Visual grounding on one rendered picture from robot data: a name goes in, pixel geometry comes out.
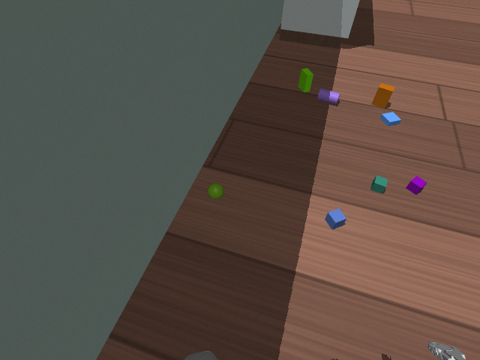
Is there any right robot hand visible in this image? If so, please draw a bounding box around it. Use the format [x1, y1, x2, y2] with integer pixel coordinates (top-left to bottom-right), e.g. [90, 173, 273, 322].
[427, 341, 466, 360]

